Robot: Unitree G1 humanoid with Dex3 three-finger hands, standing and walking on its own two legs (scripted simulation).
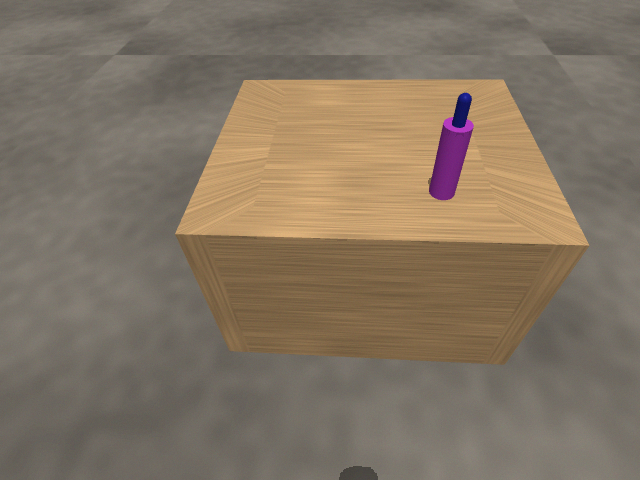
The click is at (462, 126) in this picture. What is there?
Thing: necked bottle
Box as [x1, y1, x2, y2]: [429, 93, 473, 199]
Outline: 468,93 462,93 458,97 454,116 447,118 443,123 429,188 430,194 438,199 448,199 453,196 473,126 472,123 466,118 471,97
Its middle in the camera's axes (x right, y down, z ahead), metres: +0.29 -0.22 +0.89
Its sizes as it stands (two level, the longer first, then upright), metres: 0.064 0.064 0.263
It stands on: a support 0.60 m high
